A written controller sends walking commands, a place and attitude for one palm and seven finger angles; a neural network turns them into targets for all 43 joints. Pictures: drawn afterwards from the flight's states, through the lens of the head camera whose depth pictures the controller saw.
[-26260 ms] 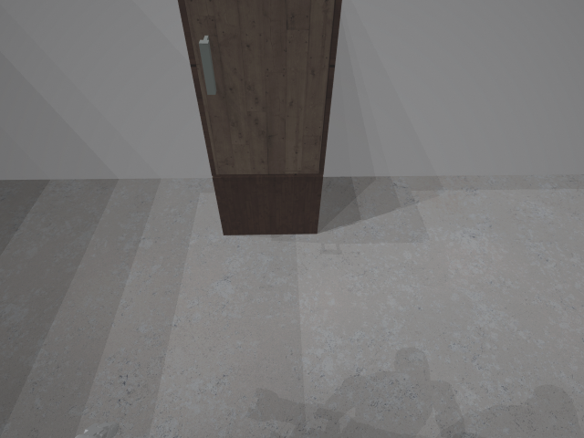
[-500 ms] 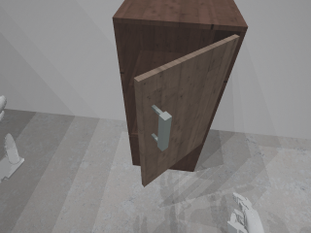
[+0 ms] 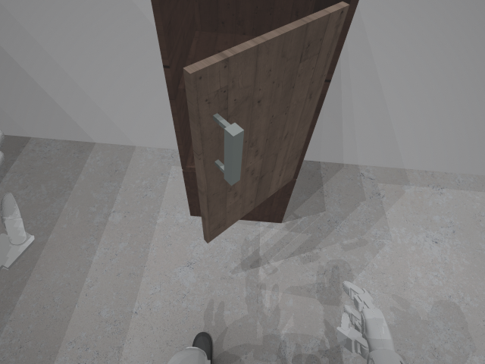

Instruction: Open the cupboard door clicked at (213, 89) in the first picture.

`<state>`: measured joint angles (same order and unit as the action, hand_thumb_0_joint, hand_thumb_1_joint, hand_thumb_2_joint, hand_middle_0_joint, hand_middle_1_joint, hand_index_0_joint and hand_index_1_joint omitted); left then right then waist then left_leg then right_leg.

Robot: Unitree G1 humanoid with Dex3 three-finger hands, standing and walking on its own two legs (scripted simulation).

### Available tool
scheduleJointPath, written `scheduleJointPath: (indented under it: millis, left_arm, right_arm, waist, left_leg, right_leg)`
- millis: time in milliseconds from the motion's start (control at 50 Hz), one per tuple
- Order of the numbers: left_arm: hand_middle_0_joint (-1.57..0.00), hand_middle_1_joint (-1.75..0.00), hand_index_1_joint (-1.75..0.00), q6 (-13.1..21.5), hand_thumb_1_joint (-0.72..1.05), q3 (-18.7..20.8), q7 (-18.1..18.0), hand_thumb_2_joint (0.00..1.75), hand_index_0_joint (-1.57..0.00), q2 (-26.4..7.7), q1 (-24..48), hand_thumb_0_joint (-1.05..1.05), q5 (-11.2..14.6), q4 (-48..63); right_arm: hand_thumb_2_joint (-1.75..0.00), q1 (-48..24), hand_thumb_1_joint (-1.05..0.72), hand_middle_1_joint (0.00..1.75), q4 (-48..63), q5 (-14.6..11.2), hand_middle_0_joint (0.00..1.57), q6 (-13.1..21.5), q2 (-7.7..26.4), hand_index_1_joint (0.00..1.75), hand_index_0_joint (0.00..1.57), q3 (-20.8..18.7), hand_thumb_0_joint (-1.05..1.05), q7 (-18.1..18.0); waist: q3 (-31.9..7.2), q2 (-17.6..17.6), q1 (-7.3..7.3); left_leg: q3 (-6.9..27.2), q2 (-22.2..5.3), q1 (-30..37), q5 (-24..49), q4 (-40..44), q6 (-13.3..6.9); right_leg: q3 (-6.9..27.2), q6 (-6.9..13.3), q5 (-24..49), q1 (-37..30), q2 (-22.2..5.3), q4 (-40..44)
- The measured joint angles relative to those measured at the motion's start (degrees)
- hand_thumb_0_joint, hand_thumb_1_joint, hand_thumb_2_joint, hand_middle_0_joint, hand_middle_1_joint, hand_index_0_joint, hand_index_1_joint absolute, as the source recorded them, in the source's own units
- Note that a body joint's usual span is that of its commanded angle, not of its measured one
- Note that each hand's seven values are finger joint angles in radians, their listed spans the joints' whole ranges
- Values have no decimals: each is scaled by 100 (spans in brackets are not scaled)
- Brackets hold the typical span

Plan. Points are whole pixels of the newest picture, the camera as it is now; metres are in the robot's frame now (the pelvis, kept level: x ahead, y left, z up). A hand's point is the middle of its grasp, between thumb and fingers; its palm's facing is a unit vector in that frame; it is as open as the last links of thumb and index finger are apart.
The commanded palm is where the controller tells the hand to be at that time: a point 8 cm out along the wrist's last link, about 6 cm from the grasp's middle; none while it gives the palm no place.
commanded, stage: stop stepping back and stand still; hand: left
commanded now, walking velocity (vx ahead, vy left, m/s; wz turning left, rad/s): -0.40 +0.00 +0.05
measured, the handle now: (225, 150) +0.48 +0.08 +0.04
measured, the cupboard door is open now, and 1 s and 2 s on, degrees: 45 45 45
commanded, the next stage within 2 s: let the arm hang, fingers relaxed in 0.90 s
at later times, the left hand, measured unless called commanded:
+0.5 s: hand out of the picture +0.09 +0.22 +0.16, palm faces +0.38 -0.81 -0.45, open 7.4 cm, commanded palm +0.03 +0.27 +0.19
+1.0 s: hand out of the picture +0.08 +0.23 +0.18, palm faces +0.40 -0.75 -0.52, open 7.4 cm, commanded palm none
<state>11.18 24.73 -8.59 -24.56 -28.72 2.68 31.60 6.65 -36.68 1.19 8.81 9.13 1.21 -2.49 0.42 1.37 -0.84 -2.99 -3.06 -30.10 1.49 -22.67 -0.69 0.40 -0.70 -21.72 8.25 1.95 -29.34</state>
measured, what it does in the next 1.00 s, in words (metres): walks backwards: left foot, then left foot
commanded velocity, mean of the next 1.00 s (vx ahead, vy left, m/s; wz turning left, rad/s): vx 0.10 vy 0.00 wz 0.01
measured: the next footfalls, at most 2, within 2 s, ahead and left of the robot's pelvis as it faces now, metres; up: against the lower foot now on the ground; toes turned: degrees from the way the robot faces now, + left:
left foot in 0.24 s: +0.02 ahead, +0.06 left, +0.00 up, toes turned +1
left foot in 0.72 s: -0.09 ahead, +0.12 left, +0.00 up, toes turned +5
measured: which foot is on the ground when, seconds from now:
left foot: down 0.00-0.06, up 0.08-0.22, down 0.24-0.48, up 0.50-0.70, down 0.72-0.98, up 1.00-1.00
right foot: down 0.00-1.00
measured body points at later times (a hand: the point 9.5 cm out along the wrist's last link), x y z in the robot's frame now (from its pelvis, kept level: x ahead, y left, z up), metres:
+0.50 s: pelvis -0.11 -0.03 +0.01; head -0.12 -0.02 +0.46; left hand +0.06 +0.26 +0.19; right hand +0.05 -0.28 -0.06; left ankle -0.03 +0.06 -0.72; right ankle -0.14 -0.11 -0.73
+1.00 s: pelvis -0.12 -0.02 +0.00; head -0.12 -0.03 +0.45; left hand +0.05 +0.27 +0.21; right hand +0.03 -0.23 -0.09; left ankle -0.13 +0.12 -0.73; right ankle -0.10 -0.08 -0.73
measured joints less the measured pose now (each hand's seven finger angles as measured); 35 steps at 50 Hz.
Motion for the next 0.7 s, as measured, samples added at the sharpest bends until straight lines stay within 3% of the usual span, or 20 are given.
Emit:
scheduleJointPath:
  millis: [60, 80, 120, 160, 200, 240, 280, 360, 400, 460, 520, 580, 640, 700]
  left_arm:
    - [-20, -31, -30, 87, 89, -59, 192, 90, -21, -141, 1, 2, 44, 166]
    - [-21, -31, -30, 138, 89, -55, 244, 90, -21, -224, -102, 2, 52, 239]
    - [-21, -31, -30, 251, 89, 94, 305, 90, -22, -464, -432, 2, 27, 391]
    - [-21, -31, -30, 273, 88, 374, 319, 90, -22, -640, -826, 2, 7, 478]
    - [-21, -31, -30, 216, 88, 529, 246, 90, -22, -616, -1084, 2, 15, 413]
    - [-21, -31, -30, 106, 88, 464, 146, 90, -22, -441, -1080, 1, 50, 209]
    - [-21, -31, -30, -41, 88, 269, 65, 90, -22, -264, -732, 1, 67, -116]
    - [-21, -31, -30, -301, 89, -62, -26, 90, -22, 80, -184, 2, -5, -680]
    - [-21, -31, -30, -366, 89, -191, -14, 90, -21, 156, -85, 2, -55, -743]
    - [-21, -31, -30, -346, 89, -330, 34, 90, -21, 194, -145, 2, -117, -587]
    - [-21, -31, -30, -167, 89, -290, 62, 90, -22, 90, -432, 2, -136, -252]
    - [-21, -31, -30, 60, 89, -162, 47, 90, -22, 58, -560, 2, -146, -179]
    - [-21, -31, -30, 194, 89, -80, 2, 90, -22, 40, -316, 2, -207, -453]
    - [-21, -31, -30, 173, 89, -123, -66, 90, -22, 147, -23, 2, -221, -737]
  right_arm:
    - [-89, -326, -90, 30, 79, -34, 20, -130, 95, 30, 20, 10, 2, 40]
    - [-89, -334, -90, 30, 81, -75, 20, -209, 116, 30, 20, 10, 2, 31]
    - [-89, -189, -90, 30, 93, -205, 20, -344, 118, 30, 20, 35, 2, -1]
    - [-89, 24, -90, 30, 124, -231, 20, -433, 129, 30, 20, 51, 2, -46]
    - [-89, 191, -90, 30, 175, -209, 20, -485, 234, 30, 20, 53, 2, -119]
    - [-89, 313, -90, 30, 193, -197, 20, -467, 438, 30, 20, 5, 2, -186]
    - [-89, 341, -90, 30, 105, -240, 20, -432, 549, 30, 20, -106, 2, -253]
    - [-89, 358, -90, 30, 121, -230, 20, -382, 559, 30, 20, -134, 2, -265]
    - [-89, 391, -90, 30, 169, -181, 20, -297, 502, 30, 20, -105, 2, -259]
    - [-89, 526, -90, 30, 219, -132, 20, -260, 385, 30, 20, -50, 2, -231]
    - [-89, 723, -90, 30, 153, -85, 20, -335, 260, 30, 20, -41, 2, -175]
    - [-89, 937, -90, 30, -38, -60, 20, -382, 230, 30, 20, -55, 2, -158]
    - [-89, 1160, -90, 30, -146, -75, 20, -351, 270, 30, 20, -80, 2, -223]
    - [-89, 1267, -90, 30, -214, -85, 20, -257, 407, 30, 20, -123, 2, -321]
  waist:
    - [309, -225, 58]
    - [360, -261, 90]
    - [268, -53, 93]
    - [45, 204, 30]
    - [-158, 249, 14]
    - [-332, 44, 49]
    - [-364, -30, 93]
    - [-246, 84, 60]
    - [-186, 107, 124]
    - [-169, 49, 260]
    - [-291, 95, 204]
    - [-470, 177, 84]
    - [-575, 161, 106]
    - [-535, -10, 167]
  left_leg:
    - [125, -223, -177, 119, -103, 83]
    - [212, -227, -213, -292, -327, 98]
    - [304, 35, -323, -1516, -1235, 111]
    - [180, 267, -250, -1970, -1796, 115]
    - [23, 393, 102, -1716, -1727, 115]
    - [-48, 424, 642, -1109, -1210, 9]
    - [-3, 507, 903, -1430, -807, -247]
    - [-119, 596, 1040, -1158, -583, -286]
    - [-101, 601, 1058, -1014, -503, -274]
    - [60, 549, 999, -1048, -490, -196]
    - [215, 540, 531, -1895, -1661, 36]
    - [195, 479, 224, -1998, -2918, 113]
    - [71, 244, 508, -2027, -2477, 32]
    - [29, 47, 1187, -2073, -1269, -58]
  right_leg:
    - [-67, 250, -272, -86, 256, 390]
    - [-104, 281, -96, -76, 312, 360]
    - [-75, 295, -8, -49, 211, 329]
    - [34, 307, 4, 21, 83, 319]
    - [93, 332, 39, 50, 52, 307]
    - [49, 297, 20, 66, 129, 232]
    - [-25, 218, -81, 131, 89, 9]
    - [28, 17, -120, 241, -46, -288]
    - [-6, 68, -94, 293, -48, -374]
    - [-171, 315, 172, 236, 32, -149]
    - [-198, 487, 389, 271, 82, 87]
    - [-98, 474, 572, 319, 37, 292]
    - [-184, 409, 619, 372, -66, 349]
    - [-333, 306, 483, 475, -128, 96]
